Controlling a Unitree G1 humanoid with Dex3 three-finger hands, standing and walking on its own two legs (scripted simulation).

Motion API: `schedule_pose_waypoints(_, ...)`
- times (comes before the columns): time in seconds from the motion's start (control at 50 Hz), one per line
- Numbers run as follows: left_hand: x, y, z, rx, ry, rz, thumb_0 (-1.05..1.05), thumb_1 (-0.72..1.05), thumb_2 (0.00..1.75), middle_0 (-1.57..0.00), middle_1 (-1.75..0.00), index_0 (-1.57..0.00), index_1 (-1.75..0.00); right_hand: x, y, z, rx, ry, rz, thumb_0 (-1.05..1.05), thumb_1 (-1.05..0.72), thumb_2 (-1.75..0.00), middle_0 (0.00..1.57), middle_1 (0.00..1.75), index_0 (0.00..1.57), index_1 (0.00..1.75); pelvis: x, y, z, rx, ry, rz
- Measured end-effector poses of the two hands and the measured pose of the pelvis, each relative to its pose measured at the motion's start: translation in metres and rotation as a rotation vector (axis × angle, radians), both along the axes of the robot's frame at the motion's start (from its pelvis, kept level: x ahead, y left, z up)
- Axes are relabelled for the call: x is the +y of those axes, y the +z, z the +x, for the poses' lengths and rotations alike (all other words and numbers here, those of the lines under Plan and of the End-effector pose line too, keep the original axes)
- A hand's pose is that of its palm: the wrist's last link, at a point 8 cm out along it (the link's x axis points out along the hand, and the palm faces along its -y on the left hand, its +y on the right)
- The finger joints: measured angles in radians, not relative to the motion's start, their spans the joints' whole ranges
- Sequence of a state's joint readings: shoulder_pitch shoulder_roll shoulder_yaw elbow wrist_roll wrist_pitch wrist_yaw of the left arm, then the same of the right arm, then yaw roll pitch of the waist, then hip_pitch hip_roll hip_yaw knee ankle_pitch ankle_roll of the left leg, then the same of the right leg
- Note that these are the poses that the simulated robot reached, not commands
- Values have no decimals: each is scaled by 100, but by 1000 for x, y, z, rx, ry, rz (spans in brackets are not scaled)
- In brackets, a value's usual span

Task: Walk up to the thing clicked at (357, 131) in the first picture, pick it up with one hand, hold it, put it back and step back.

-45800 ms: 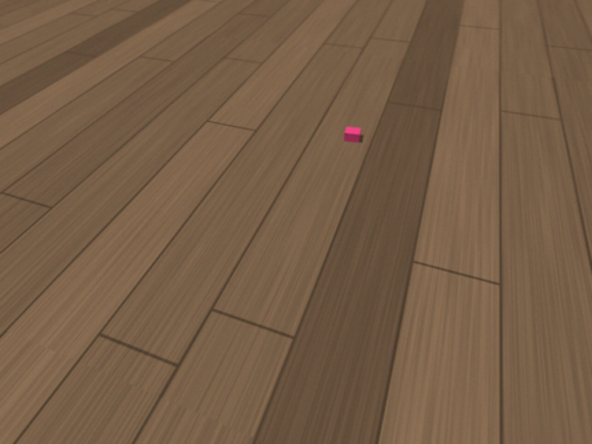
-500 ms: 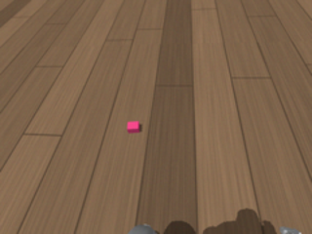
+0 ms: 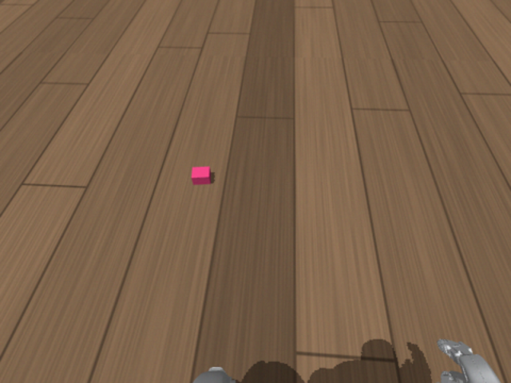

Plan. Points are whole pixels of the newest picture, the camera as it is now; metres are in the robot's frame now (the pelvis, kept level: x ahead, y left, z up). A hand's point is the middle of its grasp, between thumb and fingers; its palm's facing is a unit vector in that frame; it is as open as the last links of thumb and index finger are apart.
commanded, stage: step back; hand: left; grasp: from above
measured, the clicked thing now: (201, 175) +1.11 +0.31 -0.73
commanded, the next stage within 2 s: stand in 1.00 s
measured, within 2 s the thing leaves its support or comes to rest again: neither
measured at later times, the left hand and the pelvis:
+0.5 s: hand out of the picture +0.03 +0.30 -0.13, palm faces +0.06 -0.93 -0.37, open 7.4 cm; pelvis -0.02 +0.01 +0.02, yaw +4 degrees
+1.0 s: hand out of the picture +0.10 +0.27 -0.13, palm faces +0.12 -0.93 -0.35, open 7.4 cm; pelvis +0.02 +0.01 +0.01, yaw +6 degrees
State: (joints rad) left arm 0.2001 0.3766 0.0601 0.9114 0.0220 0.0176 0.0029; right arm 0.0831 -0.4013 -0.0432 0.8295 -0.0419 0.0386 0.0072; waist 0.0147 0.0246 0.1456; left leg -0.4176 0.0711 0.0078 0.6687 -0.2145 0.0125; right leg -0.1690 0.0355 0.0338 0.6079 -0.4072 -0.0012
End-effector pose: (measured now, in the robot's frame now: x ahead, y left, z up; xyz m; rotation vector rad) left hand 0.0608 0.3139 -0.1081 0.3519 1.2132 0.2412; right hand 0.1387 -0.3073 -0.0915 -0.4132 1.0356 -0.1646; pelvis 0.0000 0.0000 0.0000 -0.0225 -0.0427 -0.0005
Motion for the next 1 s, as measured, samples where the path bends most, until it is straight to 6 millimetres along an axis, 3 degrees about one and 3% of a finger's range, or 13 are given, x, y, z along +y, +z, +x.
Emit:
schedule_pose_waypoints(0.12, -11, 18, -57, 33, 46, 20, 1, 90, 90, -20, -30, -21, -30, -11, -10, -52, 67, -54, 47, 0, -90, -90, 20, 30, 20, 30, -8, 9, -15, -10, -2, 33)
schedule_pose_waypoints(0.24, 2, 25, -68, -14, 75, 34, 1, 90, 90, -21, -30, -21, -30, -7, -21, -97, 195, -40, 45, 0, -90, -90, 20, 30, 20, 30, -1, 10, -25, 6, 60, 18)
schedule_pose_waypoints(0.32, 20, 19, -69, -28, 93, 26, 1, 90, 90, -21, -30, -21, -30, 8, -20, -108, 246, -19, 36, 1, -90, -90, 20, 30, 20, 30, 8, 8, -29, 5, 89, 32)
schedule_pose_waypoints(0.42, 28, 12, -61, 5, 84, 1, 1, 90, 90, -20, -30, -21, -30, 23, -6, -106, 179, -31, 41, 1, -90, -90, 20, 30, 20, 30, 17, 12, -27, 4, 82, 31)
schedule_pose_waypoints(0.54, 22, 15, -28, -46, 42, -23, 1, 90, 90, -20, -30, -21, -30, 13, 7, -101, 162, -45, 14, 0, -90, -90, 21, 30, 20, 30, 12, 18, -18, 4, 75, 24)
schedule_pose_waypoints(0.7, -8, 12, 8, -105, 33, -3, 1, 90, 90, -20, -30, -21, -30, -12, -17, -73, 163, -65, 17, 0, -90, -90, 20, 30, 20, 30, -8, 4, -2, -13, 86, 7)
schedule_pose_waypoints(0.82, -21, 19, 17, -126, 53, -22, 1, 90, 90, -20, -30, -21, -30, -1, -23, -47, 176, -8, 51, 0, -90, -90, 20, 30, 20, 30, -9, 9, 7, 6, 105, 34)
schedule_pose_waypoints(1.0, 1, 12, 20, -93, 101, -35, 1, 90, 90, -20, -30, -21, -30, 22, -21, -37, 201, 12, 45, 0, -90, -90, 20, 30, 20, 30, 6, 10, 16, 15, 108, 41)
